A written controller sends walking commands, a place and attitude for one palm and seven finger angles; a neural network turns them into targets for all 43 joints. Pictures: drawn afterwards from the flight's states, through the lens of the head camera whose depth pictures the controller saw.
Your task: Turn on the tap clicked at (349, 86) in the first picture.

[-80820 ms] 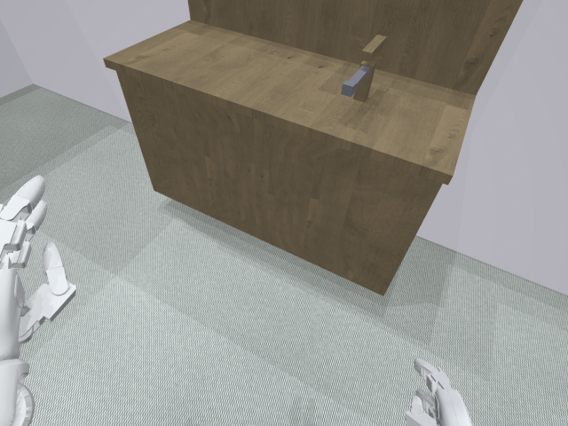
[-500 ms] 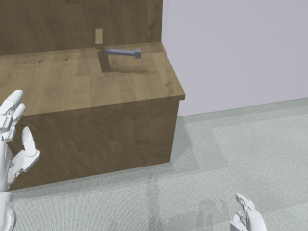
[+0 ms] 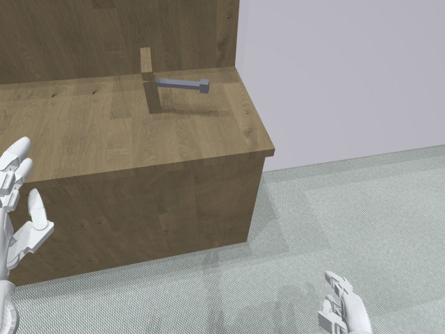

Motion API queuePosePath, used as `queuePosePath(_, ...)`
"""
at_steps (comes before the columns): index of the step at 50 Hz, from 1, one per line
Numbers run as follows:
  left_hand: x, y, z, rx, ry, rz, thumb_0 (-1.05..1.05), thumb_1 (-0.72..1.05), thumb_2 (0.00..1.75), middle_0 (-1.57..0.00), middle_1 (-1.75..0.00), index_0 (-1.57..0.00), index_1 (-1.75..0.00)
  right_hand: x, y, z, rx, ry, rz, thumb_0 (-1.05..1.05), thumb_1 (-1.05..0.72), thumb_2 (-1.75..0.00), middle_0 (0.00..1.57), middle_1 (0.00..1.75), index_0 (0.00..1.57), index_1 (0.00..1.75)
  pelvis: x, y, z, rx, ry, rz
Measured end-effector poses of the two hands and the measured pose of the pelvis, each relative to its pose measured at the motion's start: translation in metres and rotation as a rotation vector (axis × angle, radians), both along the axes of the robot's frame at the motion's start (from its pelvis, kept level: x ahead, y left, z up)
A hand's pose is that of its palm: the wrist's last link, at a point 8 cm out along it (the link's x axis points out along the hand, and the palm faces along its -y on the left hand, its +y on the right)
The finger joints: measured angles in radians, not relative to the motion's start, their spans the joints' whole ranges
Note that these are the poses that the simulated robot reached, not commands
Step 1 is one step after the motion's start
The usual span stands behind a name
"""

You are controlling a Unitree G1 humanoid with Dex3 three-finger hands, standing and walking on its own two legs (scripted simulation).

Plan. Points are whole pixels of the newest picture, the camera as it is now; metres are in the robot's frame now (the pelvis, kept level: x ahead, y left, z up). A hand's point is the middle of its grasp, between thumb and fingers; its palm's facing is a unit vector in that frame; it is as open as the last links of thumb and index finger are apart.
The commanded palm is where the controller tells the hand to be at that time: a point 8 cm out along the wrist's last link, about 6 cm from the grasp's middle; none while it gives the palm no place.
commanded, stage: stop stepping back and stand still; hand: left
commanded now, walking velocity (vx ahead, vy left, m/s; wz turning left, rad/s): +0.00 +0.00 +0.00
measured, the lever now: (204, 86) +0.73 +0.10 +0.05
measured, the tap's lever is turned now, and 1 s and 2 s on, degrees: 72 72 72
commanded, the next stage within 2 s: stand and check the lever's angle in 0.58 s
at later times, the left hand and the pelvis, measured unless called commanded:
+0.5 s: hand (37, 240) +0.20 +0.26 +0.15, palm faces +0.40 -0.84 -0.36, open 7.4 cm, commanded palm +0.15 +0.29 +0.17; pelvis -0.02 +0.01 +0.00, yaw +0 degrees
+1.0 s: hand (41, 240) +0.20 +0.25 +0.15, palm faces +0.40 -0.84 -0.36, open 7.4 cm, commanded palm +0.15 +0.29 +0.17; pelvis -0.01 +0.01 +0.00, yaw +0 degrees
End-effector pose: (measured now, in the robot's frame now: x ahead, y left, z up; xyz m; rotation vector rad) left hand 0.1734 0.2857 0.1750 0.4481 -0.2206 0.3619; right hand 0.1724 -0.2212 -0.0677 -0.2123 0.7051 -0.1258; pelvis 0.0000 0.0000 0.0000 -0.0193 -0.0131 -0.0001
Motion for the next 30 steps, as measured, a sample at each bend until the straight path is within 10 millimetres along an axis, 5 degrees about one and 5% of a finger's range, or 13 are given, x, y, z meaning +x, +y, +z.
queuePosePath(30, -0.019, 0.009, -0.012, -0.041, 0.029, 0.024, 0.01, 0.89, 0.9, -0.21, -0.3, -0.21, -0.3, -0.033, 0.004, -0.008, -0.013, 0.042, -0.018, 0.02, -0.91, -0.9, 0.2, 0.3, 0.2, 0.3, -0.018, 0.01, 0.001, -0.002, -0.002, -0.002)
